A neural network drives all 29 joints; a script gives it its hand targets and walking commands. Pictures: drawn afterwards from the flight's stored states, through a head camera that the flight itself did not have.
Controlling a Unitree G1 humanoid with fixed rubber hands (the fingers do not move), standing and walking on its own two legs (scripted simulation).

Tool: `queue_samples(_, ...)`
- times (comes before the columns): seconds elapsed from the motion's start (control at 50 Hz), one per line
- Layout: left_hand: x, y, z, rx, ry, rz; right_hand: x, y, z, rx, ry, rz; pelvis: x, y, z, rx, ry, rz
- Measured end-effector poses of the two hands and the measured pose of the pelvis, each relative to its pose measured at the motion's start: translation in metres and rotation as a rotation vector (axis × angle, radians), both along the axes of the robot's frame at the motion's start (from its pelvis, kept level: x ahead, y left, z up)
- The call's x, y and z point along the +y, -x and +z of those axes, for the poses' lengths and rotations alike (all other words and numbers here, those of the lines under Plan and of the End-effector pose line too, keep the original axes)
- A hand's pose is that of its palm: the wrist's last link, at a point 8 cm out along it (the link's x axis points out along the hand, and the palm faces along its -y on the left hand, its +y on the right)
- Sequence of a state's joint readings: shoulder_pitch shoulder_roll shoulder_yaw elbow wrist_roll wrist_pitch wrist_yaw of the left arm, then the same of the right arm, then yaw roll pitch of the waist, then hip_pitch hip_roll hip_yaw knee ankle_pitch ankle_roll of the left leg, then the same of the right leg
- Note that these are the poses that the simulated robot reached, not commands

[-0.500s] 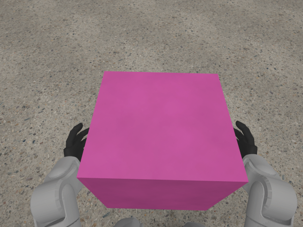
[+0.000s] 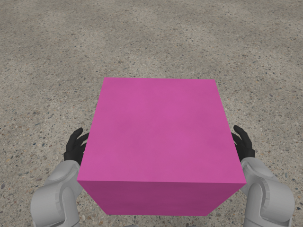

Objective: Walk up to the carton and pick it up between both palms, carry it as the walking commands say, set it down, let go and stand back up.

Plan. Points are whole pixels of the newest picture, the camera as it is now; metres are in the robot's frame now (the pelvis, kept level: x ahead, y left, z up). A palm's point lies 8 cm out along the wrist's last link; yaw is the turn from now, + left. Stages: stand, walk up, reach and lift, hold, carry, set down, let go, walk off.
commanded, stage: carry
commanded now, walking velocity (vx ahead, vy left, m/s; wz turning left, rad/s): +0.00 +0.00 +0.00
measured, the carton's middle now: (157, 150) +0.30 +0.00 +0.03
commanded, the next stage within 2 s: hold in 1.32 s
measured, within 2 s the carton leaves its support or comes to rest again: neither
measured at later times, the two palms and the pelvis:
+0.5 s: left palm (72, 179) +0.20 +0.19 +0.09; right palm (248, 174) +0.21 -0.19 +0.09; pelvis -0.03 +0.00 +0.00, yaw +0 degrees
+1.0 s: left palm (74, 175) +0.21 +0.19 +0.09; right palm (246, 170) +0.22 -0.19 +0.08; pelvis -0.02 +0.00 +0.01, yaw +0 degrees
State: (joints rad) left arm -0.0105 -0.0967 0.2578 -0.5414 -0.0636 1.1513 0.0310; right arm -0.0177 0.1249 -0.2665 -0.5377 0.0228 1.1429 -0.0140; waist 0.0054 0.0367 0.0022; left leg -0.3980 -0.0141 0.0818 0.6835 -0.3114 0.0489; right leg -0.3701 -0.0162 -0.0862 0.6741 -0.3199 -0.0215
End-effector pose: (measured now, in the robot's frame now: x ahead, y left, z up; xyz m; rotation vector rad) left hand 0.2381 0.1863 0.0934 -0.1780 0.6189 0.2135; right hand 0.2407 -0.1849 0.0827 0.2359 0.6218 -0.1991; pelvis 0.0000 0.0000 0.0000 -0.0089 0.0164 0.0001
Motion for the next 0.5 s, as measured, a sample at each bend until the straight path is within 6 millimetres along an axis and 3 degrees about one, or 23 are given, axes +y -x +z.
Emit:
queue_samples(0.18,-0.001,0.019,0.009,-0.029,0.012,-0.007,-0.001,0.020,0.014,-0.029,0.011,-0.004,0.000,0.013,0.000,-0.013,0.000,0.001)
queue_samples(0.34,0.000,0.035,-0.002,0.030,0.028,-0.002,0.000,0.034,0.008,0.031,0.022,-0.002,-0.001,0.025,0.002,-0.021,0.000,0.002)
queue_samples(0.5,-0.001,0.036,-0.003,0.041,0.030,-0.002,-0.001,0.035,0.008,0.043,0.023,-0.006,-0.001,0.026,0.004,-0.012,0.000,0.002)
